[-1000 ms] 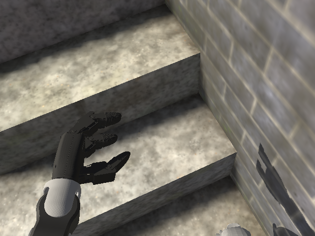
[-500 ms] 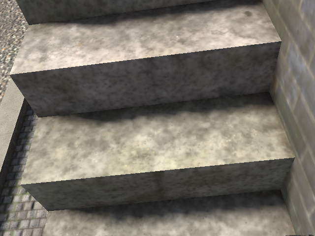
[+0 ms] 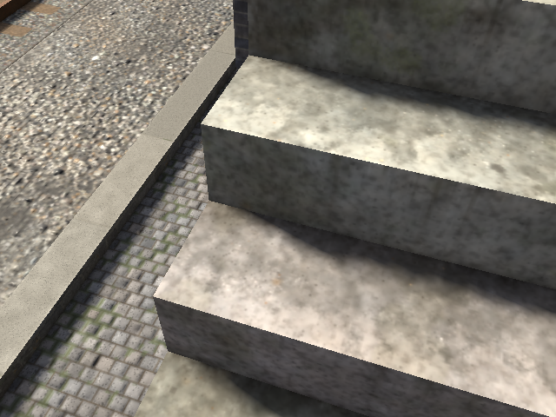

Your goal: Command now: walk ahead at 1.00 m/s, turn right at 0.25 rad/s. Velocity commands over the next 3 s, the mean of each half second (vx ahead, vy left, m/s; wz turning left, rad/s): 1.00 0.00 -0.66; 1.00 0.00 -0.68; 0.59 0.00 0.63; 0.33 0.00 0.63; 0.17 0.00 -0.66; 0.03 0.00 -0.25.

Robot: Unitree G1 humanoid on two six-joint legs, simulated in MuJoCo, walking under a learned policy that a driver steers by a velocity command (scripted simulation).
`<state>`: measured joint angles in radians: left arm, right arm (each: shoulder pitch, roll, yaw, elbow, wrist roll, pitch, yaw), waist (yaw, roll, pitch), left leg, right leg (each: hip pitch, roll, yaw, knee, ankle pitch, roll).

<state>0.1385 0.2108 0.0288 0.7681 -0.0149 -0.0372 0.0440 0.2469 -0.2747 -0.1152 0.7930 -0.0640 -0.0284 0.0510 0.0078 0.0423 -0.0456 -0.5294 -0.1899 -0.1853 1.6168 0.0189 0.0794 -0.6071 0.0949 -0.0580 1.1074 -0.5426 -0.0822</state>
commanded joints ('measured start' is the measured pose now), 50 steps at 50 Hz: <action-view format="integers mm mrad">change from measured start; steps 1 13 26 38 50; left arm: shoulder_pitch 21 242 -48 -27 153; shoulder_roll -10 195 97 196 169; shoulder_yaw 14 101 47 34 12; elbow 71 54 -349 -249 -6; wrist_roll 2 6 -35 -3 -6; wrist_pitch -61 -104 34 105 -61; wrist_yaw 4 47 -22 85 9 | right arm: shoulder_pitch -21 -460 -32 -66 -495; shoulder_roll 114 119 -9 120 62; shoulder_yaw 80 146 57 118 136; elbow -119 -505 -45 -276 -499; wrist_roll -57 66 -52 -44 234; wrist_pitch -5 -38 -152 -97 16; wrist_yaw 17 3 -69 80 -130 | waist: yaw -81 33 124 -60 18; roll -8 -30 -84 -404 134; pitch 37 -83 40 -87 184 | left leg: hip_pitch -414 98 540 -246 -966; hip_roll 60 153 569 71 109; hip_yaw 22 239 123 122 216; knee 501 -615 -1253 440 421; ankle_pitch -90 -794 428 -220 -608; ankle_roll -11 -20 8 -120 -95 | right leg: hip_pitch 221 205 -557 122 541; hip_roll -208 -161 -59 42 -243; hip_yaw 669 349 203 881 160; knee -619 -896 1119 -640 -844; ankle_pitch -68 1088 -137 -114 950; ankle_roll -242 -204 -34 -298 38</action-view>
